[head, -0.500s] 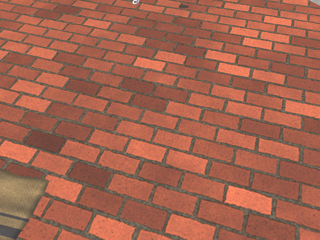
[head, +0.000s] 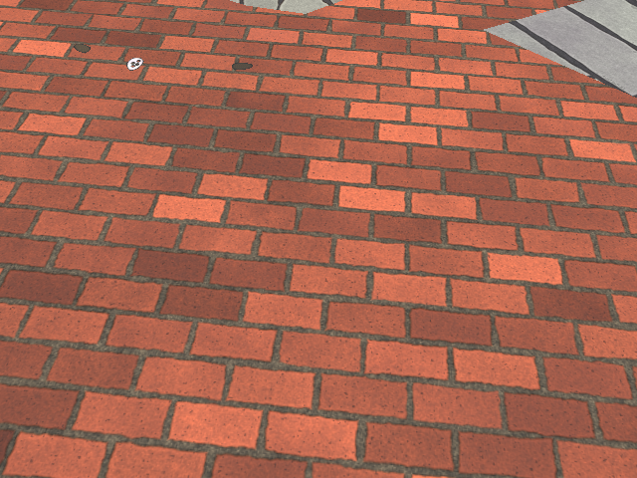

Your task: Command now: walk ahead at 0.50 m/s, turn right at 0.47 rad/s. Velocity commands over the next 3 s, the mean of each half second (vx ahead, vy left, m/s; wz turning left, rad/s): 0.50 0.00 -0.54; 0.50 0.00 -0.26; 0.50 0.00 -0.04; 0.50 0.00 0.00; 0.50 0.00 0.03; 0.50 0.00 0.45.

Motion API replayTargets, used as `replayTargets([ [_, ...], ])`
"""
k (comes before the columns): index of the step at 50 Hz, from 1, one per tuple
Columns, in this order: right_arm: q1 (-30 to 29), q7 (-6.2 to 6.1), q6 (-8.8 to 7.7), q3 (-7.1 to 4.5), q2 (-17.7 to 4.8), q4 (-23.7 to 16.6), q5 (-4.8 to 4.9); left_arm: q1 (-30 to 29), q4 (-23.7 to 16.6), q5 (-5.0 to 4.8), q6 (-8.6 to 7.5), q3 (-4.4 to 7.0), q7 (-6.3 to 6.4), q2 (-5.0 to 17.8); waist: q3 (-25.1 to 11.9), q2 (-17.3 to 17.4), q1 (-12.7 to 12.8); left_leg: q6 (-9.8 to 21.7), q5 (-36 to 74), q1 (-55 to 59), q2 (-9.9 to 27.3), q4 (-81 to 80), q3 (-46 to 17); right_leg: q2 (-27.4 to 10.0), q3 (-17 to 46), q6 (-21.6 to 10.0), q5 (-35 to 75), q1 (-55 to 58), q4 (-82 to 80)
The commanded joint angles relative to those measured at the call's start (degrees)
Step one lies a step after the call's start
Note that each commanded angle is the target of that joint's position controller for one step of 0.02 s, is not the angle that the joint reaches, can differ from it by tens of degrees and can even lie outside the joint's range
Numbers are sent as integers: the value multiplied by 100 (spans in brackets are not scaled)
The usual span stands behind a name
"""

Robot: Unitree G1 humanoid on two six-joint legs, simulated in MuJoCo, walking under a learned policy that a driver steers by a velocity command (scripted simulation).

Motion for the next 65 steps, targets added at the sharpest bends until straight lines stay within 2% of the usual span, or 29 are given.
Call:
replayTargets([
  [1, 30, -47, -76, -96, -634, -237, 5, -611, -502, 12, -60, -77, -59, 10, 390, 626, -16, 246, 2440, -245, 1532, -497, -329, 71, -351, -30, 463, 7, -805],
  [6, 339, -143, 43, -125, -809, -57, -34, -999, -754, 51, -80, -91, -86, 84, 350, 689, -40, 174, 4392, 632, 1769, 199, 86, 430, -850, -433, -214, 403, -1611],
  [8, 236, -184, 115, -172, -992, -68, -51, -571, -665, 62, -71, -25, -40, 210, 30, 882, 200, 169, 5953, 843, 1828, 1086, 224, 798, -1035, -697, -868, 1010, -1649],
  [10, 122, -157, 227, -221, -1142, -143, -44, 575, -339, 83, -143, 132, 31, 465, -634, 787, 711, 152, 5647, 463, 1815, 3002, 275, 1126, -926, -1018, -1110, 2425, -2187],
  [11, 2, -123, 227, -207, -1076, -299, -17, 1397, -128, 160, -173, 302, 114, 896, -1108, 307, 1115, -24, 3928, -699, 1640, 4683, 316, 476, 109, -1328, -1414, 3791, -2639],
  [12, 113, 10, 154, -102, -467, -788, 83, 1169, -268, 100, -117, 484, 167, 1593, -1533, -1302, 653, -428, -1487, -3517, 234, 7053, 52, -1310, 3479, -2355, -1172, 5616, -3122],
  [13, -586, 45, 72, -160, -892, -951, 2, 1309, -301, -40, -37, 470, 189, 1537, -1570, -141, 901, -389, -1475, -4305, 208, 7445, -1325, -1419, 4077, -2433, -943, 5589, -3656],
  [15, -762, 61, -58, -112, -784, -1026, 65, 754, -238, -96, -62, 318, 254, 961, -322, 518, 422, -324, -597, -4214, 807, 6400, -1472, -1112, 2672, -1894, -74, 4120, -3858],
  [16, -766, 49, 15, -128, -763, -995, -22, 480, -267, -125, -103, 256, 262, 777, -93, 719, 177, -353, -504, -3839, 931, 5974, -1487, -724, 2131, -1597, 308, 3562, -3958],
  [17, -556, 41, 132, -107, -709, -973, -139, 402, -296, -149, -174, 213, 268, 688, -57, 478, 17, -433, -496, -3412, 961, 5757, -1474, -574, 1845, -1573, 1160, 3134, -3938],
  [19, -516, 79, 332, -99, -646, -1014, -218, 485, -272, -184, -300, 202, 250, 726, -155, 371, -84, -593, -553, -3233, 968, 5357, -1421, -359, 1604, -1594, 1395, 2905, -4013],
  [22, -1124, 135, 412, -78, -600, -1274, -193, 806, -236, -157, -349, 246, 241, 953, -22, 238, 52, -741, 51, -3527, 952, 4544, -1263, -120, 1450, -1429, 1321, 2821, -4134],
  [32, -2716, 234, 302, 42, -606, -1876, -102, 1726, -116, -74, -343, 182, 311, 907, 82, -144, 708, -472, 1215, -3635, 556, 2274, -1145, -248, 1634, -987, 1873, 4041, -3751],
  [34, -2403, 223, 256, 8, -725, -1832, -93, 1547, -137, -56, -370, 186, 347, 1015, 77, -220, 477, -265, 917, -2981, 437, 1894, -1160, -366, 1655, -821, 2292, 4024, -3563],
  [36, -1348, 134, 195, -106, -948, -1498, -79, 1342, -141, -42, -403, 196, 335, 1131, -348, -166, -23, -41, 530, -1612, 102, 1519, -1016, -181, 1439, -631, 3526, 3943, -2503],
  [37, -535, 62, 133, -175, -1121, -1288, -123, 1299, -150, -58, -427, 165, 305, 1056, -833, 63, -412, 137, 634, -455, 372, 1320, -1238, 105, 1176, -523, 3120, 3495, -1411],
  [38, 254, -21, 99, -274, -1592, -1260, -270, 1525, -348, -172, -456, 41, 274, 607, -1654, 805, -555, 538, -234, 1018, 1796, 1201, -3037, 565, 858, -345, 1194, 2295, 360],
  [39, 317, 31, 192, -387, -1872, -1084, -184, 2090, -316, -256, -439, 46, 268, 539, -2041, 2096, -239, 1177, -303, 1589, 2745, 383, -5510, 1424, 503, -200, -2523, 979, 1754],
  [40, -248, 91, 250, -288, -1377, -1216, -74, 1799, -225, -61, -382, 78, 305, 849, -1120, 962, -72, 1124, -883, 861, 2558, 260, -5216, 996, 813, -255, -2297, 435, 2184],
  [41, -654, 117, 241, -195, -990, -1272, -26, 1307, -288, -17, -379, 60, 253, 788, -478, 411, -47, 1037, -796, 118, 2298, 185, -4319, 778, 787, -243, -1875, 411, 2027],
  [43, -807, 107, 183, -96, -721, -1131, -54, 953, -421, 29, -327, 22, 170, 622, -17, 485, 146, 700, 87, -657, 1713, -117, -3174, 440, 666, -216, -1543, 615, 1376],
  [46, -490, 131, 39, -108, -792, -881, 17, 1110, -347, 93, -207, -28, 102, 498, -169, 819, 272, 758, 1266, -763, 1543, -226, -2595, 379, 439, -69, -1403, 800, 1100],
  [51, -92, 141, 32, -114, -813, -616, 51, -88, -700, 80, -192, -126, 32, 381, 163, 673, 78, 789, 1416, -591, 1336, -656, -2001, 27, 39, 174, -518, 75, -66],
  [54, 141, 148, 37, -125, -869, -481, 59, -699, -876, 42, -221, -217, 9, 235, 204, 700, -81, 684, 1800, -535, 1224, -609, -1693, 79, -181, 209, -6, 330, -1062],
  [58, 413, 120, 66, -139, -961, -317, 23, -1157, -1015, 10, -250, -227, 39, 307, 231, 728, -191, 616, 2300, -136, 1424, -350, -1657, 226, -304, 78, 11, 638, -1784],
  [61, 340, 73, 114, -161, -1056, -243, -5, -1003, -1006, 28, -293, -176, 89, 423, 178, 744, -22, 517, 3153, 196, 1599, 147, -1664, 394, -341, -156, -514, 1104, -2152],
  [63, 256, 60, 163, -146, -1043, -206, 16, 223, -577, 101, -383, -65, 170, 579, -459, 508, 524, 333, 4090, 22, 1299, 1667, -1336, 681, -448, -405, -511, 2712, -2741],
  [64, 191, 60, 157, -82, -879, -354, 46, 1246, -338, 217, -439, 50, 240, 933, -1140, 111, 912, 202, 2894, -911, 1037, 3105, -1120, -152, 446, -690, -888, 4150, -2818],
  [65, 738, 97, 150, 64, -242, -558, 207, 1660, -288, 278, -414, 215, 282, 1565, -1777, -1225, 718, -78, -557, -2964, 77, 5187, -717, -1812, 3085, -1364, -1495, 5672, -3310],
])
